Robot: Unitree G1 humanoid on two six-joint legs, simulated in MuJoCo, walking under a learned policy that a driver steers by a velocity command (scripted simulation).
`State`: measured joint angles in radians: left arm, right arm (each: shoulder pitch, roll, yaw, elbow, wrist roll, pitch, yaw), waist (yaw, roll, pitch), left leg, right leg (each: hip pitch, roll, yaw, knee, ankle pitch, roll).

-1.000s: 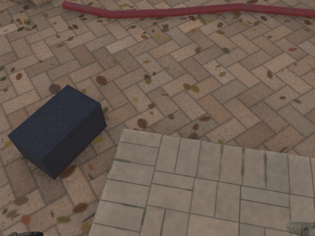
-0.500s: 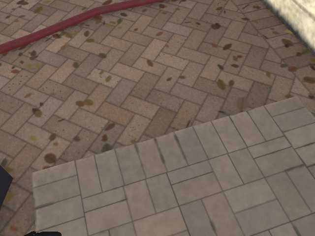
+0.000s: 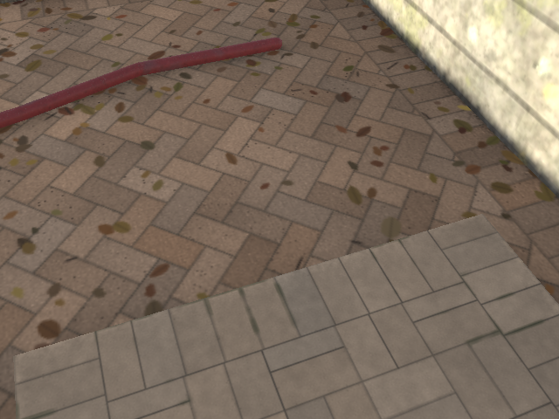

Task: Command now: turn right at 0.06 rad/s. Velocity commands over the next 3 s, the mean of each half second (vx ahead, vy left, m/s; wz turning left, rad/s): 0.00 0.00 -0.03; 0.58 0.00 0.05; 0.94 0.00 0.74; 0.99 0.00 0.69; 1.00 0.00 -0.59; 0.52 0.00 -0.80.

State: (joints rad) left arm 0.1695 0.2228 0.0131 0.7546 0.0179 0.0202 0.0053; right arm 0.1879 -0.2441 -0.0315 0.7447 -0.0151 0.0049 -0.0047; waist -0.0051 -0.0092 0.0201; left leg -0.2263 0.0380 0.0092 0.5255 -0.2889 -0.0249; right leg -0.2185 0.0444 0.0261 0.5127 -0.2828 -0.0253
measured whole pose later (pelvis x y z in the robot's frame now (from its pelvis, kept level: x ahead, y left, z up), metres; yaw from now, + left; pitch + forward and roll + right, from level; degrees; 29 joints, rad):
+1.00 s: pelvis +0.16 -0.04 +0.00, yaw +3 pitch +2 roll -1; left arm 0.45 0.20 0.01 1.03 0.02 -0.11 -0.01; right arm 0.18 -0.26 -0.02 0.73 0.05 -0.09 0.03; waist 0.06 0.06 -0.04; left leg -0.78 0.07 -0.07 1.22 -0.13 0.04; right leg -0.03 0.02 -0.10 0.34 -0.35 -0.02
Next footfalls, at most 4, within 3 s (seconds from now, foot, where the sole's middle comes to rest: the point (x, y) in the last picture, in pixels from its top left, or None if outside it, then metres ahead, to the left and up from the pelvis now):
0.80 right None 0.10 -0.15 -0.77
1.26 left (243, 407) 0.54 0.10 -0.77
1.66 right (268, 270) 0.95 0.05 -0.79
2.10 left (123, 273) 1.03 0.51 -0.92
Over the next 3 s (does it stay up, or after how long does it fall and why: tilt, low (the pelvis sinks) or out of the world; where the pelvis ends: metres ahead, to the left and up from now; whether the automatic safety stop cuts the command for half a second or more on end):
stays up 1.65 0.66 -0.16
